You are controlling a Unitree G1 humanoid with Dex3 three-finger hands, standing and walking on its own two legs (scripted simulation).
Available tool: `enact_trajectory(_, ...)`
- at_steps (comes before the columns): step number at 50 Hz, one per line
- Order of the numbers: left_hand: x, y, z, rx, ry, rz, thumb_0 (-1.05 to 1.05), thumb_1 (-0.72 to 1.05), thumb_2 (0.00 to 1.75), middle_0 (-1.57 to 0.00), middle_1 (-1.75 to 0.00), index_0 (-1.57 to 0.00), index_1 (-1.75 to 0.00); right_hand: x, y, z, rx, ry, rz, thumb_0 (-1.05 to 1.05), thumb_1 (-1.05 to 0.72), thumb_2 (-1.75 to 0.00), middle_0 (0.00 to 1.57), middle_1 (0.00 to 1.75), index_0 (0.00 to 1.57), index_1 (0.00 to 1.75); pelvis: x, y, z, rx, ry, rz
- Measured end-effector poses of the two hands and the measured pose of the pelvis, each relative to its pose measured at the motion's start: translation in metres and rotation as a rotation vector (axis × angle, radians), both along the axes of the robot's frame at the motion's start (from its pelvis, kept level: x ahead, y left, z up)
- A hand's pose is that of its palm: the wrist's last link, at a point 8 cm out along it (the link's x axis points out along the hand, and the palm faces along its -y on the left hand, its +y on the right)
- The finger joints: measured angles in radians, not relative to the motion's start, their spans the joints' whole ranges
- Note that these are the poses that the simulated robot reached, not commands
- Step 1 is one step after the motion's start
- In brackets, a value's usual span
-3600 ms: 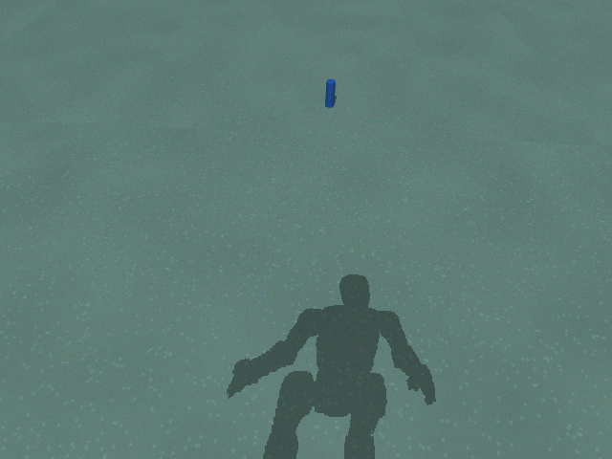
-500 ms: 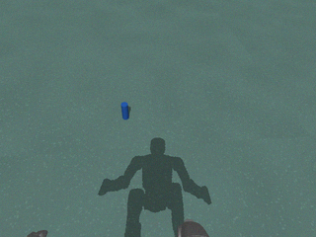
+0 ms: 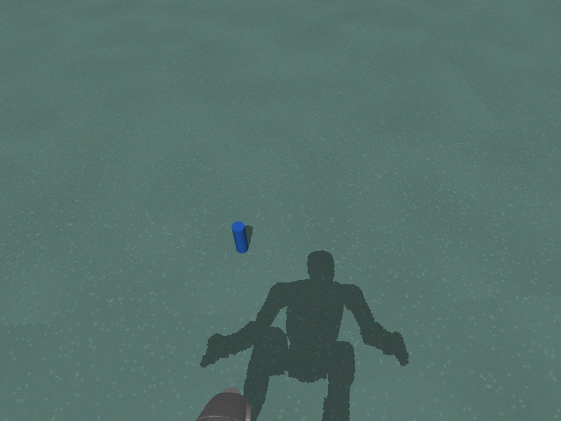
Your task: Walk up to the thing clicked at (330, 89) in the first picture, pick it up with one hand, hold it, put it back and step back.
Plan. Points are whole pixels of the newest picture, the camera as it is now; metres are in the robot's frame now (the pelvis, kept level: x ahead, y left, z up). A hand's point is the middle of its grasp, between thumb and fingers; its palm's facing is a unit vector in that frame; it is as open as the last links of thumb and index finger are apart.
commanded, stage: walk up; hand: left
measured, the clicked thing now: (240, 237) +0.91 +0.24 -0.70
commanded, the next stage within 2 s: none
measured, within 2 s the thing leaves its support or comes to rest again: neither
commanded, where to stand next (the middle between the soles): +0.57 +0.05 m, yaw -2 degrees
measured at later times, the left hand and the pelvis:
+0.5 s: hand (115, 350) +0.25 +0.32 -0.14, palm faces -0.09 -0.93 -0.36, open 7.4 cm; pelvis +0.18 +0.05 +0.00, yaw -2 degrees
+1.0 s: hand (138, 288) +0.37 +0.31 -0.13, palm faces -0.03 -0.91 -0.41, open 7.4 cm; pelvis +0.33 +0.03 -0.01, yaw -1 degrees
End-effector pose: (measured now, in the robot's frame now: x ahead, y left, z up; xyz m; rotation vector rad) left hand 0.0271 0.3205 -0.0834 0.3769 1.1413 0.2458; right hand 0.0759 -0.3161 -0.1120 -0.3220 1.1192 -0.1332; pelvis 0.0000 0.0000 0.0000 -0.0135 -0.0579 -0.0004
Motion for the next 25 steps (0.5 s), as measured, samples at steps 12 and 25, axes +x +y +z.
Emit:
enact_trajectory(12,0.078,0.047,-0.050,-0.054,0.095,0.032,0.01,0.90,0.89,-0.20,-0.29,-0.20,-0.30,0.126,0.045,0.015,-0.080,-0.095,0.037,0.00,-0.90,-0.90,0.21,0.30,0.21,0.30,0.101,0.045,-0.020,-0.003,0.008,0.014)
enact_trajectory(25,0.223,0.040,-0.021,-0.057,0.011,-0.088,0.01,0.90,0.89,-0.20,-0.29,-0.20,-0.30,0.141,0.046,0.011,-0.044,-0.014,-0.069,0.00,-0.90,-0.90,0.21,0.30,0.21,0.30,0.180,0.045,-0.004,0.037,-0.007,-0.027)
